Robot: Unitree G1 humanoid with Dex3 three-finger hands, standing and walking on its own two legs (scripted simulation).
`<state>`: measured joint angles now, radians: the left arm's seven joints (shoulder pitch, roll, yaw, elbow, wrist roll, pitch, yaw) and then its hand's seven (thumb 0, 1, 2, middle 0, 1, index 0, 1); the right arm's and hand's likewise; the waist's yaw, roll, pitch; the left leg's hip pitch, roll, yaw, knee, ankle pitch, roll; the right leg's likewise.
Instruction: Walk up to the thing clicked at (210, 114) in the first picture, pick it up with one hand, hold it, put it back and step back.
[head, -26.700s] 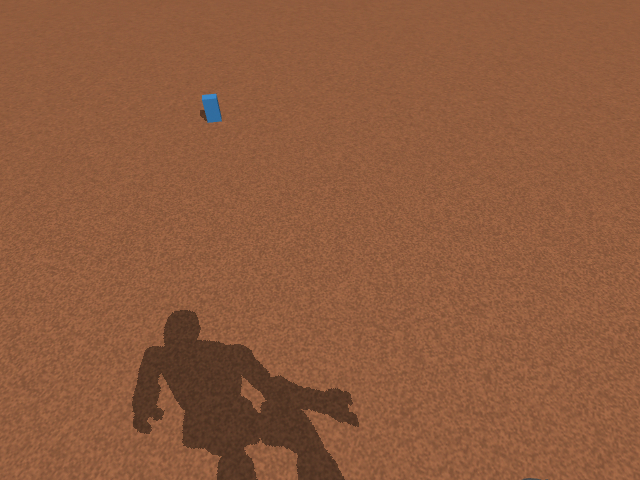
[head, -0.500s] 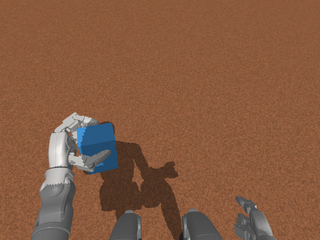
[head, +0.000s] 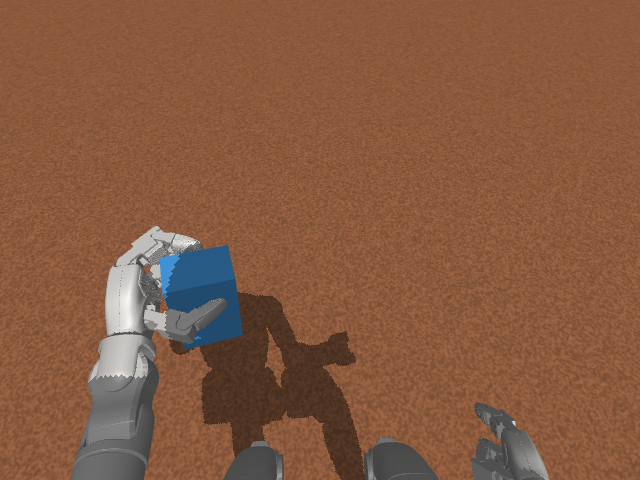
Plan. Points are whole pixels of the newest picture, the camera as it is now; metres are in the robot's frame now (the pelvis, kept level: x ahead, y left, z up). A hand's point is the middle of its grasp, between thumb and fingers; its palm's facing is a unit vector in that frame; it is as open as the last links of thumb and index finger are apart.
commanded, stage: hold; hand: left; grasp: from the side
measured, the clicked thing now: (205, 300) +0.33 +0.15 +0.01
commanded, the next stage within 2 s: crouch in 0.44 s
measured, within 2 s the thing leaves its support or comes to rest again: neither
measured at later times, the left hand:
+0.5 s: hand (184, 280) +0.33 +0.16 +0.07, palm faces +0.08 -1.00 -0.01, open 9.5 cm
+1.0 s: hand (195, 318) +0.33 +0.18 -0.04, palm faces +0.15 -0.99 -0.01, open 9.5 cm
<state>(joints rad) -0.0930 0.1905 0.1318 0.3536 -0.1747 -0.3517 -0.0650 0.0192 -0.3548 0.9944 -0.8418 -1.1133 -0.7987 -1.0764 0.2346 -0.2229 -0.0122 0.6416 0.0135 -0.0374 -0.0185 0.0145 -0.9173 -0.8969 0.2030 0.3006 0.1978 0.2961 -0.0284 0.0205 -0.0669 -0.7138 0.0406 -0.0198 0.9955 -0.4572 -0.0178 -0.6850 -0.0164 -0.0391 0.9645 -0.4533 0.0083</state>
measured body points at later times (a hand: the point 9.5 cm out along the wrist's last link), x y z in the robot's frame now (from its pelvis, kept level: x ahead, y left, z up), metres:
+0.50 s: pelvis +0.00 +0.00 +0.01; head +0.05 +0.00 +0.46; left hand +0.32 +0.21 +0.07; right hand +0.14 -0.25 -0.09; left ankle +0.02 +0.13 -0.68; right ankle +0.02 -0.13 -0.68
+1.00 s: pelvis -0.02 +0.00 -0.05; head +0.08 +0.02 +0.39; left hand +0.32 +0.23 -0.04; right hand +0.12 -0.25 -0.16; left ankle +0.02 +0.13 -0.68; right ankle +0.02 -0.13 -0.68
